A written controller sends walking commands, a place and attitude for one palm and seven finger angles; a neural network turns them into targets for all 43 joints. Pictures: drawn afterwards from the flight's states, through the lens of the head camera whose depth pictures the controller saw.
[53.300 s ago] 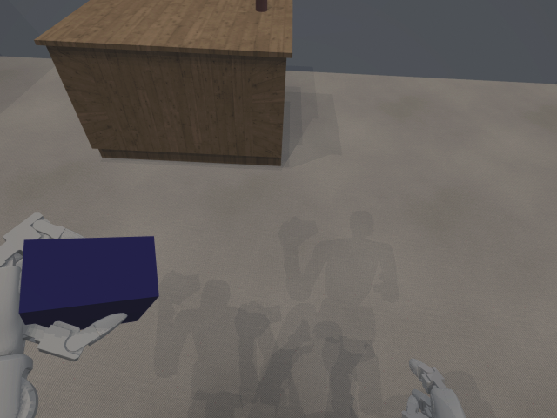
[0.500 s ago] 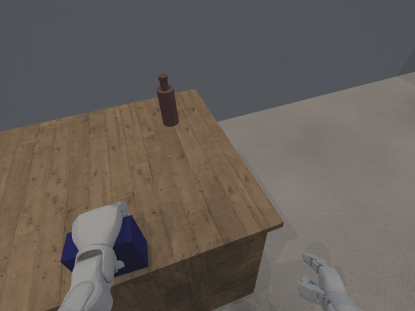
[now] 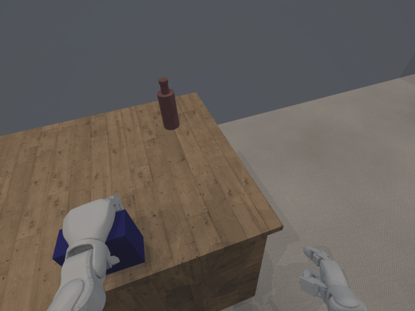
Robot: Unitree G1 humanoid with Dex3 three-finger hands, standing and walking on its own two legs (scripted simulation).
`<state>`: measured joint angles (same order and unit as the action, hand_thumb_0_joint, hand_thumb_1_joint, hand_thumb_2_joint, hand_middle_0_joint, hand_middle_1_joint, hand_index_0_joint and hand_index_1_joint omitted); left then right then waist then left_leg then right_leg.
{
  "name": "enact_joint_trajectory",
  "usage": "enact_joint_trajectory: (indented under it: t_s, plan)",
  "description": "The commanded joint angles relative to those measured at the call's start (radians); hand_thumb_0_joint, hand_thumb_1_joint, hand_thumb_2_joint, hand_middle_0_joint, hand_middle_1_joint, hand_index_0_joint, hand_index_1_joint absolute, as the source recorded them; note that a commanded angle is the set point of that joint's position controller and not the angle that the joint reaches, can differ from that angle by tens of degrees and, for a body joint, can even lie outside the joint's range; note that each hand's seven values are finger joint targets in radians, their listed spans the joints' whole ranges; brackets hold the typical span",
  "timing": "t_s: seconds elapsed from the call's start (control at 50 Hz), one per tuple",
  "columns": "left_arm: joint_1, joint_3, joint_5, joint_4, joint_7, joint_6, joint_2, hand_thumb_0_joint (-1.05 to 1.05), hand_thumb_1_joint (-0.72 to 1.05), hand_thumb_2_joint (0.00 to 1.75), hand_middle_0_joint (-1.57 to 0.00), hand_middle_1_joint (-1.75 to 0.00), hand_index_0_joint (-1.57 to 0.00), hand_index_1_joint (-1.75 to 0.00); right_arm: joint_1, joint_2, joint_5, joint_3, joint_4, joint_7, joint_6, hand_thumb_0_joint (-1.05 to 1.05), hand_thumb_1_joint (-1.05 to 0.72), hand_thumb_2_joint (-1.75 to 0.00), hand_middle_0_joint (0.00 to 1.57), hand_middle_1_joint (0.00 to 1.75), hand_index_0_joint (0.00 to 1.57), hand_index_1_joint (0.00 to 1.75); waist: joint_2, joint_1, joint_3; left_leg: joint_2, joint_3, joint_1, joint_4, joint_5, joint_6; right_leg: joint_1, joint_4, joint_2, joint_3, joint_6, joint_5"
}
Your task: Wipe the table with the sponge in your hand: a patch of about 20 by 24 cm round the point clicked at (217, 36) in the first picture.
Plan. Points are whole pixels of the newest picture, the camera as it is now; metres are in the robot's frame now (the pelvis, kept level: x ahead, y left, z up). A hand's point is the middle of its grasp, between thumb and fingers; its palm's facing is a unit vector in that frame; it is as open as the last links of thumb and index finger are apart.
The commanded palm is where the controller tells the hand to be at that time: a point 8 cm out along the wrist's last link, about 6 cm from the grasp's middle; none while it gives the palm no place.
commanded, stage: lift the sponge slowly off the table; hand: left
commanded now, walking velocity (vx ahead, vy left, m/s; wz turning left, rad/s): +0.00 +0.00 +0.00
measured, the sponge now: (107, 250) +0.22 +0.26 -0.01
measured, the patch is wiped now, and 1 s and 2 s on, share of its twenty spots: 1.00 1.00 1.00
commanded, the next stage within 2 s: bring the sponge back beside the body in 0.76 s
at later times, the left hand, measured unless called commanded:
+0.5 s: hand (102, 227) +0.23 +0.24 +0.07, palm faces +0.05 -0.19 -0.98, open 10.0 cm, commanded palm +0.20 +0.25 +0.14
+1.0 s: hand (99, 224) +0.23 +0.24 +0.08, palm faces +0.04 -0.16 -0.99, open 10.0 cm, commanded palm +0.19 +0.25 +0.16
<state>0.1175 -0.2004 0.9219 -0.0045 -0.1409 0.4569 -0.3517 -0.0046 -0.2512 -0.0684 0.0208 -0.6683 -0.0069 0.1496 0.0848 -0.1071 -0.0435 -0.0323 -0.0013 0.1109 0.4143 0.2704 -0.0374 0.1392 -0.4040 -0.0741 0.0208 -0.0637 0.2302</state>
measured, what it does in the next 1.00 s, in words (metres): stands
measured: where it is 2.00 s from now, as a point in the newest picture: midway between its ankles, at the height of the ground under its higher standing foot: outside the picture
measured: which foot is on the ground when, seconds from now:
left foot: down 0.00-1.00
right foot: down 0.00-1.00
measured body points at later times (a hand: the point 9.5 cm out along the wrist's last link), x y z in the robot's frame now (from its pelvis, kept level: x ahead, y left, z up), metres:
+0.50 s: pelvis +0.00 +0.00 +0.00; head -0.03 -0.04 +0.45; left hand +0.22 +0.25 +0.12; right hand +0.26 -0.20 -0.07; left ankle -0.03 +0.10 -0.74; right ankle -0.01 -0.08 -0.74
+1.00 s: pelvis -0.01 -0.01 +0.00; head -0.04 -0.05 +0.45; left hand +0.22 +0.25 +0.14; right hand +0.23 -0.20 -0.08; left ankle -0.03 +0.10 -0.74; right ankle -0.01 -0.08 -0.74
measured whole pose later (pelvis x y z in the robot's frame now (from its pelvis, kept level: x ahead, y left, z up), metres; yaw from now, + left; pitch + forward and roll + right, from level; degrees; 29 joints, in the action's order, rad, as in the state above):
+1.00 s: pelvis -0.01 -0.01 +0.00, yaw +0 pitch -4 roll +0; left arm 0.10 -0.16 0.90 0.14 -0.02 0.45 -0.42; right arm 0.00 -0.26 -0.06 0.05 -0.66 0.00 0.15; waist 0.10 -0.11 -0.01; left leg -0.03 0.00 0.07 0.37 0.23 -0.03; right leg 0.10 -0.36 -0.08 0.02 -0.07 0.19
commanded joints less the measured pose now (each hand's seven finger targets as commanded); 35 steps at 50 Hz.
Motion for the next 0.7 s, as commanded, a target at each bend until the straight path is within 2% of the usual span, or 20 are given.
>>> enact_joint_trajectory:
  t_s: [0.0, 0.02, 0.06, 0.08, 0.14, 0.18, 0.2, 0.24, 0.28, 0.34, 0.38, 0.4, 0.42, 0.46, 0.48, 0.5, 0.54, 0.58, 0.6, 0.68]
  plan:
    - [-0.252, 0.071, 0.039, 0.253, -0.023, 0.002, -0.141, 0.0, 0.1, 1.3, -1.2, -1.6, -1.2, -1.6, 0.237, -0.095, 0.002, -0.031, 0.19, 0.006, -0.053, 0.0, -0.9, -0.9, 0.2, 0.3, 0.2, 0.3, -0.05, 0.008, -0.152, -0.003, 0.066, 0.004, -0.044, -0.281, -0.026, -0.098, 0.044, 0.027, 0.091, -0.029, -0.254]
    - [-0.245, 0.099, 0.043, 0.245, -0.022, 0.0, -0.171, 0.0, 0.1, 1.3, -1.2, -1.6, -1.2, -1.6, 0.237, -0.096, 0.002, -0.031, 0.186, 0.007, -0.056, 0.0, -0.9, -0.9, 0.2, 0.3, 0.2, 0.3, -0.064, -0.001, -0.16, -0.006, 0.068, 0.001, -0.042, -0.294, -0.026, -0.108, 0.046, 0.027, 0.095, -0.03, -0.271]
    - [-0.241, 0.099, 0.049, 0.253, -0.02, -0.008, -0.173, 0.0, 0.1, 1.3, -1.2, -1.6, -1.2, -1.6, 0.235, -0.093, 0.006, -0.029, 0.185, 0.008, -0.057, 0.0, -0.9, -0.9, 0.2, 0.3, 0.2, 0.3, -0.068, -0.003, -0.157, -0.007, 0.066, -0.004, -0.041, -0.302, -0.025, -0.114, 0.047, 0.028, 0.101, -0.03, -0.291]
    - [-0.259, 0.128, 0.05, 0.278, -0.021, -0.012, -0.201, 0.0, 0.1, 1.3, -1.2, -1.6, -1.2, -1.6, 0.244, -0.096, 0.006, -0.028, 0.186, 0.008, -0.056, 0.0, -0.9, -0.9, 0.2, 0.3, 0.2, 0.3, -0.056, -0.007, -0.171, -0.006, 0.071, -0.013, -0.048, -0.294, -0.025, -0.123, 0.053, 0.023, 0.118, -0.033, -0.278]
    - [-0.254, 0.114, 0.052, 0.27, -0.024, -0.012, -0.183, 0.0, 0.1, 1.3, -1.2, -1.6, -1.2, -1.6, 0.239, -0.091, 0.006, -0.026, 0.182, 0.007, -0.056, 0.0, -0.9, -0.9, 0.2, 0.3, 0.2, 0.3, -0.056, -0.003, -0.162, -0.006, 0.065, -0.005, -0.05, -0.303, -0.022, -0.129, 0.052, 0.026, 0.107, -0.032, -0.288]
    - [-0.231, 0.138, 0.045, 0.3, -0.023, -0.004, -0.204, 0.0, 0.1, 1.3, -1.2, -1.6, -1.2, -1.6, 0.258, -0.094, 0.004, -0.024, 0.187, 0.003, -0.055, 0.0, -0.9, -0.9, 0.2, 0.3, 0.2, 0.3, -0.023, -0.016, -0.169, -0.006, 0.073, -0.018, -0.058, -0.31, -0.02, -0.14, 0.054, 0.022, 0.122, -0.037, -0.292]
    - [-0.218, 0.115, 0.038, 0.29, -0.02, 0.003, -0.178, 0.0, 0.1, 1.3, -1.2, -1.6, -1.2, -1.6, 0.251, -0.089, 0.002, -0.026, 0.186, 0.003, -0.054, 0.0, -0.9, -0.9, 0.2, 0.3, 0.2, 0.3, -0.035, -0.008, -0.161, -0.004, 0.063, -0.011, -0.054, -0.315, -0.022, -0.14, 0.049, 0.027, 0.105, -0.033, -0.298]
    - [-0.232, 0.106, 0.032, 0.284, -0.009, 0.016, -0.176, 0.0, 0.1, 1.3, -1.2, -1.6, -1.2, -1.6, 0.253, -0.093, 0.001, -0.023, 0.182, 0.002, -0.051, 0.0, -0.9, -0.9, 0.2, 0.3, 0.2, 0.3, -0.054, -0.002, -0.145, -0.004, 0.065, -0.01, -0.057, -0.313, -0.02, -0.134, 0.058, 0.028, 0.106, -0.031, -0.302]
    - [-0.23, 0.138, 0.026, 0.296, 0.0, 0.03, -0.21, 0.0, 0.1, 1.3, -1.2, -1.6, -1.2, -1.6, 0.27, -0.099, -0.001, -0.02, 0.185, 0.002, -0.048, 0.0, -0.9, -0.9, 0.2, 0.3, 0.2, 0.3, -0.044, -0.008, -0.139, -0.005, 0.071, -0.017, -0.062, -0.302, -0.022, -0.132, 0.069, 0.025, 0.127, -0.033, -0.281]
    - [-0.208, 0.104, 0.02, 0.331, 0.021, 0.033, -0.181, 0.0, 0.1, 1.3, -1.2, -1.6, -1.2, -1.6, 0.269, -0.096, -0.001, -0.02, 0.194, -0.001, -0.049, 0.0, -0.9, -0.9, 0.2, 0.3, 0.2, 0.3, -0.044, -0.005, -0.145, -0.006, 0.068, -0.018, -0.058, -0.331, -0.023, -0.145, 0.058, 0.031, 0.109, -0.03, -0.321]
    - [-0.207, 0.137, 0.02, 0.366, 0.027, 0.032, -0.217, 0.0, 0.1, 1.3, -1.2, -1.6, -1.2, -1.6, 0.273, -0.099, 0.002, -0.021, 0.2, -0.003, -0.049, 0.0, -0.9, -0.9, 0.2, 0.3, 0.2, 0.3, -0.045, -0.009, -0.159, -0.005, 0.074, -0.029, -0.056, -0.338, -0.025, -0.155, 0.057, 0.026, 0.128, -0.033, -0.337]
    - [-0.184, 0.144, 0.019, 0.372, 0.028, 0.028, -0.22, 0.0, 0.1, 1.3, -1.2, -1.6, -1.2, -1.6, 0.265, -0.095, 0.002, -0.022, 0.198, -0.003, -0.048, 0.0, -0.9, -0.9, 0.2, 0.3, 0.2, 0.3, -0.039, -0.011, -0.173, -0.005, 0.069, -0.023, -0.052, -0.345, -0.025, -0.17, 0.047, 0.031, 0.117, -0.03, -0.347]
    - [-0.182, 0.132, 0.018, 0.375, 0.031, 0.024, -0.209, 0.0, 0.1, 1.3, -1.2, -1.6, -1.2, -1.6, 0.265, -0.092, 0.004, -0.019, 0.2, -0.003, -0.049, 0.0, -0.9, -0.9, 0.2, 0.3, 0.2, 0.3, -0.057, -0.01, -0.163, -0.007, 0.068, -0.026, -0.05, -0.356, -0.026, -0.168, 0.05, 0.032, 0.115, -0.029, -0.372]
    - [-0.162, 0.165, 0.014, 0.379, 0.031, 0.017, -0.241, 0.0, 0.1, 1.3, -1.2, -1.6, -1.2, -1.6, 0.26, -0.095, 0.005, -0.019, 0.198, -0.002, -0.046, 0.0, -0.9, -0.9, 0.2, 0.3, 0.2, 0.3, -0.058, -0.012, -0.162, -0.007, 0.067, -0.02, -0.049, -0.35, -0.023, -0.177, 0.05, 0.037, 0.126, -0.027, -0.389]
    - [-0.17, 0.201, 0.015, 0.406, 0.03, 0.017, -0.276, 0.0, 0.1, 1.3, -1.2, -1.6, -1.2, -1.6, 0.271, -0.1, 0.005, -0.019, 0.199, -0.001, -0.045, 0.0, -0.9, -0.9, 0.2, 0.3, 0.2, 0.3, -0.04, -0.017, -0.163, -0.006, 0.075, -0.029, -0.053, -0.342, -0.023, -0.174, 0.054, 0.029, 0.148, -0.033, -0.365]
    - [-0.175, 0.167, 0.013, 0.414, 0.031, 0.017, -0.24, 0.0, 0.1, 1.3, -1.2, -1.6, -1.2, -1.6, 0.264, -0.092, 0.006, -0.019, 0.204, -0.001, -0.043, 0.0, -0.9, -0.9, 0.2, 0.3, 0.2, 0.3, -0.045, -0.009, -0.159, -0.004, 0.067, -0.017, -0.054, -0.337, -0.024, -0.177, 0.048, 0.034, 0.128, -0.028, -0.355]
    - [-0.202, 0.155, 0.008, 0.405, 0.037, 0.021, -0.234, 0.0, 0.1, 1.3, -1.2, -1.6, -1.2, -1.6, 0.268, -0.096, 0.004, -0.017, 0.198, 0.003, -0.042, 0.0, -0.9, -0.9, 0.2, 0.3, 0.2, 0.3, -0.041, -0.001, -0.114, -0.001, 0.074, -0.02, -0.062, -0.315, -0.022, -0.138, 0.071, 0.032, 0.122, -0.029, -0.3]
    - [-0.236, 0.181, 0.009, 0.416, 0.041, 0.03, -0.263, 0.0, 0.1, 1.3, -1.2, -1.6, -1.2, -1.6, 0.284, -0.099, 0.003, -0.015, 0.202, 0.007, -0.042, 0.0, -0.9, -0.9, 0.2, 0.3, 0.2, 0.3, -0.029, -0.007, -0.109, -0.001, 0.082, -0.026, -0.071, -0.296, -0.026, -0.129, 0.084, 0.025, 0.139, -0.033, -0.252]
    - [-0.224, 0.173, 0.006, 0.415, 0.043, 0.031, -0.256, 0.0, 0.1, 1.3, -1.2, -1.6, -1.2, -1.6, 0.275, -0.097, 0.003, -0.017, 0.202, 0.009, -0.042, 0.0, -0.9, -0.9, 0.2, 0.3, 0.2, 0.3, -0.025, -0.005, -0.116, -0.001, 0.077, -0.021, -0.071, -0.291, -0.027, -0.138, 0.078, 0.031, 0.122, -0.03, -0.24]
    - [-0.253, 0.163, 0.007, 0.372, 0.066, 0.045, -0.254, 0.0, 0.1, 1.3, -1.2, -1.6, -1.2, -1.6, 0.288, -0.101, 0.0, -0.008, 0.2, 0.016, -0.043, 0.0, -0.9, -0.9, 0.2, 0.3, 0.2, 0.3, -0.023, 0.0, -0.085, -0.004, 0.081, -0.019, -0.082, -0.252, -0.025, -0.108, 0.103, 0.027, 0.134, -0.031, -0.177]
